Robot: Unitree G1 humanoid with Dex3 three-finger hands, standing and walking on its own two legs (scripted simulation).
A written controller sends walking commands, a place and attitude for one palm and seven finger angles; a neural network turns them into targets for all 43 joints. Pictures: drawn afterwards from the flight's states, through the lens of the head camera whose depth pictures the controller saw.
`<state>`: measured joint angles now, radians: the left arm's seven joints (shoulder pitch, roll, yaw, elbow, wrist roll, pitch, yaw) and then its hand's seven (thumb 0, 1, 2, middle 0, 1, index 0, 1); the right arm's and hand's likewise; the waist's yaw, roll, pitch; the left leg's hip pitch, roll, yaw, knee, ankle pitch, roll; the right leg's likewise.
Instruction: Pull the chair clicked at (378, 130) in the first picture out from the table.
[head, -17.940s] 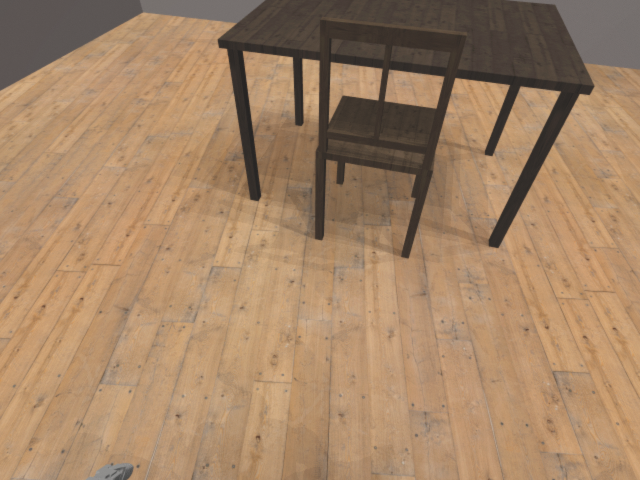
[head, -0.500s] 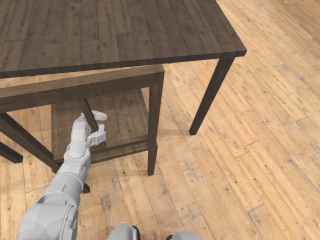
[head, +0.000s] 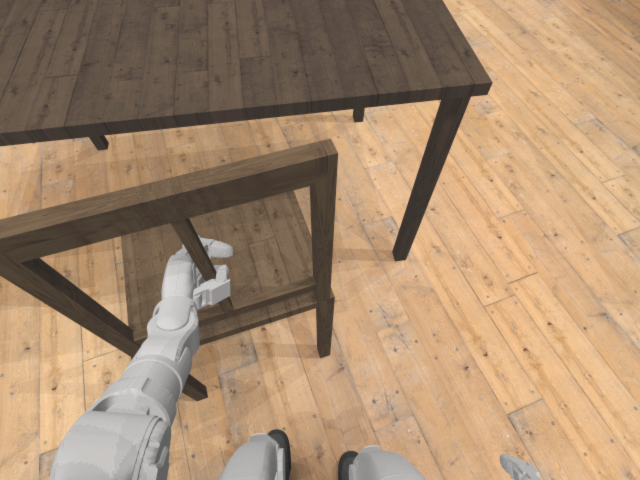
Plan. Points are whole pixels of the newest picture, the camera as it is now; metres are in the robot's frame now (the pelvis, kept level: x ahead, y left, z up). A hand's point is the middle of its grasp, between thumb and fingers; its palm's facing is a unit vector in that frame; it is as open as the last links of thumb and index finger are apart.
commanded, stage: step backward, pulling the chair out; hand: left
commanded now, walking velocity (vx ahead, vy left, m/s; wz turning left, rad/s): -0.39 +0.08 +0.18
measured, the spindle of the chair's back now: (207, 270) +0.41 +0.16 -0.06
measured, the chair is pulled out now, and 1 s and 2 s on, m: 0.16 0.17 0.17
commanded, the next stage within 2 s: stop walking, hand still on the chair in 1.80 s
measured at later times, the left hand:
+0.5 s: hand (224, 289) +0.37 +0.13 -0.06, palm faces +0.01 -0.99 -0.17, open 5.0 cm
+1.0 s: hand (224, 288) +0.37 +0.13 -0.06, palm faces +0.03 -0.99 -0.17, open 5.0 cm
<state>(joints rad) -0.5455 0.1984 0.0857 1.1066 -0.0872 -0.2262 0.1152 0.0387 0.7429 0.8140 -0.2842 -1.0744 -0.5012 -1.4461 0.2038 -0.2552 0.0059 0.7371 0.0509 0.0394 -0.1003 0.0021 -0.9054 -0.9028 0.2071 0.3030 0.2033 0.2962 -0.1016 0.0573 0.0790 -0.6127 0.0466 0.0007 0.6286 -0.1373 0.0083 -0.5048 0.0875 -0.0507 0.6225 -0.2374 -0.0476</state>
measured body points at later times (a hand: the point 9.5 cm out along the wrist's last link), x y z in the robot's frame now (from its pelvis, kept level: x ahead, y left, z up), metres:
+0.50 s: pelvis +0.00 +0.01 +0.00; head +0.08 +0.00 +0.44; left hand +0.37 +0.18 -0.04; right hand +0.08 -0.24 -0.14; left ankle +0.11 +0.12 -0.72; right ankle +0.05 -0.08 -0.72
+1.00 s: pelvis +0.00 +0.01 +0.00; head +0.07 +0.00 +0.44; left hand +0.37 +0.18 -0.04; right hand +0.08 -0.28 -0.12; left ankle +0.11 +0.12 -0.72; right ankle +0.05 -0.08 -0.72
